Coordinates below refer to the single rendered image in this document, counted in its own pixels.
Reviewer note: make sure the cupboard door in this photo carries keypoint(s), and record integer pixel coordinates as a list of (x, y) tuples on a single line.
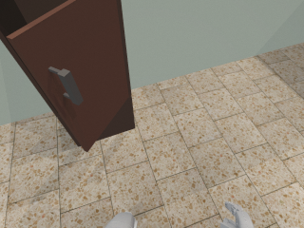
[(84, 37)]

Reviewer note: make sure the handle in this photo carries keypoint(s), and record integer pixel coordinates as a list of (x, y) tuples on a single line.
[(73, 92)]

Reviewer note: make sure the robot right hand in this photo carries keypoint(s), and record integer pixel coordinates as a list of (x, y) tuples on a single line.
[(243, 219)]

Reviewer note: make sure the robot left thigh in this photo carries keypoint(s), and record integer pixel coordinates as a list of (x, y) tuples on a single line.
[(123, 220)]

